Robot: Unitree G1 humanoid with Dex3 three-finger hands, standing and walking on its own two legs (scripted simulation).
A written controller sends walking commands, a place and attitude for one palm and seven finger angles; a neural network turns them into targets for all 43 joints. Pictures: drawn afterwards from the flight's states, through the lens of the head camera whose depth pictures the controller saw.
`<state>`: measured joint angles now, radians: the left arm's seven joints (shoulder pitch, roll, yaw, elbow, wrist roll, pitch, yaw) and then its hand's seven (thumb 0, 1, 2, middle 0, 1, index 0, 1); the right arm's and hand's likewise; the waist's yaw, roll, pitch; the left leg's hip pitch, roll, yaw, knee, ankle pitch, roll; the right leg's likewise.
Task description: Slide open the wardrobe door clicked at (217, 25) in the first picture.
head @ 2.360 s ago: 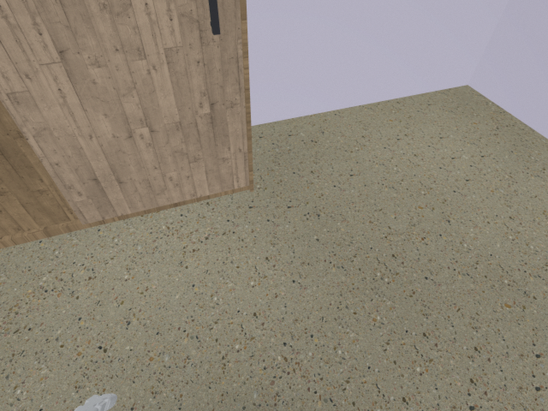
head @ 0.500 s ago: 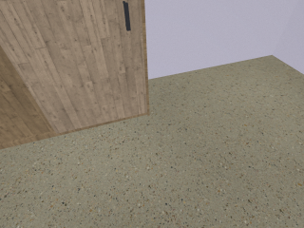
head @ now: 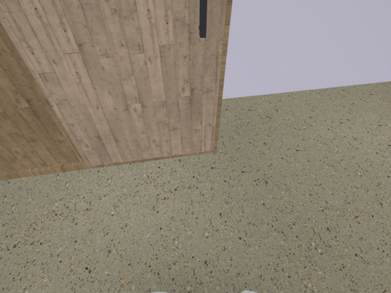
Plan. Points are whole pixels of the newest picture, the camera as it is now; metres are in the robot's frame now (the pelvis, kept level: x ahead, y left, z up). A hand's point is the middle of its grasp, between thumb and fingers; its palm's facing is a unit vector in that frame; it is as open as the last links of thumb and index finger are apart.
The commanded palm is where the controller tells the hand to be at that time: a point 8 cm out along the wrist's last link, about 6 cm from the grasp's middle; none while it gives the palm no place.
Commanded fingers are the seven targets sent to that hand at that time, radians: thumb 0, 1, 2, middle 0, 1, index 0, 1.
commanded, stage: walk to a spot facing it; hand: right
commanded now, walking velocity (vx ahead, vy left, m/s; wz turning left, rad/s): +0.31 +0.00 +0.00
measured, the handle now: (201, 14) +0.98 +0.09 +0.13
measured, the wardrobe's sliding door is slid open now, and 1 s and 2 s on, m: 0.00 0.00 0.00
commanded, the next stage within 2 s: turn to face it in 0.12 s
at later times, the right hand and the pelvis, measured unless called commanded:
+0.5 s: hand (300, 283) +0.20 -0.22 -0.16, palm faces -0.03 +0.99 -0.17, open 7.4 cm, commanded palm none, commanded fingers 0.00 -0.90 -0.90 0.20 0.30 0.20 0.30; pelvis +0.17 -0.05 +0.02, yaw +5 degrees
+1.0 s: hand (284, 235) +0.32 -0.20 -0.17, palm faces -0.14 +0.98 -0.15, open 7.3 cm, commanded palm none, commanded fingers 0.00 -0.90 -0.90 0.20 0.30 0.20 0.30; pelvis +0.23 -0.04 +0.01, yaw +11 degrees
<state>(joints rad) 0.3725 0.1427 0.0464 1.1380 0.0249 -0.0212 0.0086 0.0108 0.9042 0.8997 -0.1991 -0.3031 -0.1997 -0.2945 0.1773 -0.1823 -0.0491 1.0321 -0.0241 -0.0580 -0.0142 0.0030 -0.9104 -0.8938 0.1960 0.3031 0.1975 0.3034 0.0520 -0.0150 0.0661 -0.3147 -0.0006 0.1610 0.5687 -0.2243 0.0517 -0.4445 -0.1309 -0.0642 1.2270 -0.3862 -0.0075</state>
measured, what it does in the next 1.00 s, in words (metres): walks ahead: right foot, then left foot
